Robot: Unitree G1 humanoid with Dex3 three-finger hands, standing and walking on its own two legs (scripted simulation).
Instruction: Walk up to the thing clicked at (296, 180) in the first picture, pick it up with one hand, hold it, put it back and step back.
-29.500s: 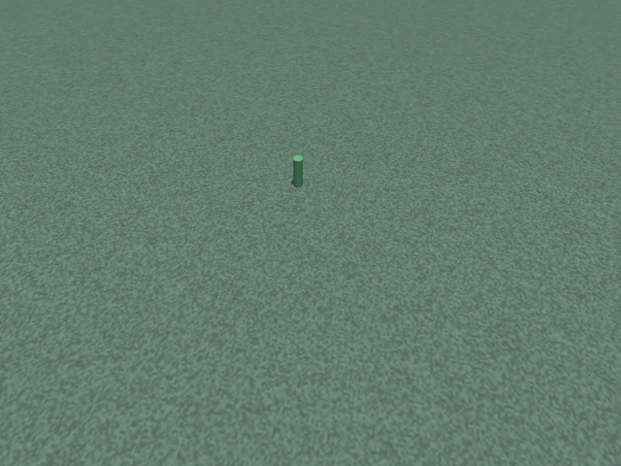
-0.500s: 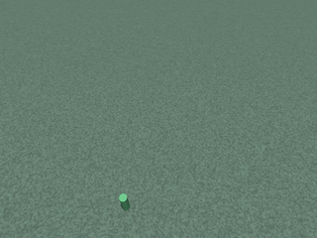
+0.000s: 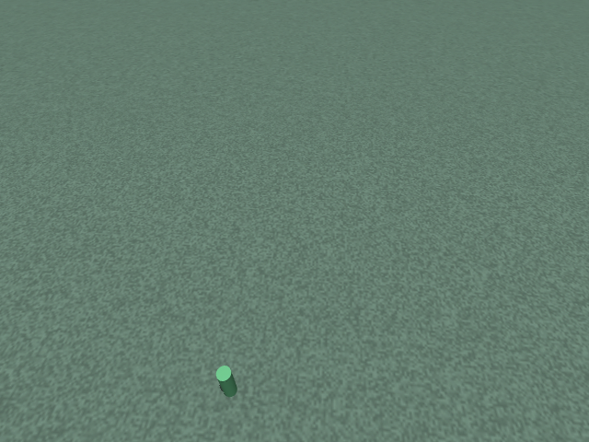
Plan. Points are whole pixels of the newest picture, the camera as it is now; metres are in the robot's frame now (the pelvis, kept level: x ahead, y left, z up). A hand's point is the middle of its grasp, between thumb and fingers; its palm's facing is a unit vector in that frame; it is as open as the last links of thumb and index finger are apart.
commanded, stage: stand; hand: left
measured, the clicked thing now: (227, 381) +0.41 +0.20 -0.70
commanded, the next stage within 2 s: step back in 0.52 s
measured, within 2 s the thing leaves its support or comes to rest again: neither
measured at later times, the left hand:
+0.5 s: hand out of the picture +0.08 +0.24 -0.16, palm faces -0.01 -0.94 -0.35, open 7.4 cm
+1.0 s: hand out of the picture +0.08 +0.32 -0.18, palm faces -0.04 -0.94 -0.35, open 7.4 cm
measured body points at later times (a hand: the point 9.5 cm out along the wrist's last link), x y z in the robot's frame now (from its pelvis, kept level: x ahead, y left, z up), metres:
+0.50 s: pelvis +0.01 +0.00 +0.00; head +0.01 -0.01 +0.45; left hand +0.08 +0.29 -0.13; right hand +0.08 -0.30 -0.14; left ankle +0.00 +0.13 -0.75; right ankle +0.01 -0.12 -0.75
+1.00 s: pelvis -0.06 +0.06 -0.02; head +0.02 +0.09 +0.42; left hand +0.08 +0.37 -0.16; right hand -0.01 -0.26 -0.13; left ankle -0.05 +0.14 -0.75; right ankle -0.09 -0.09 -0.67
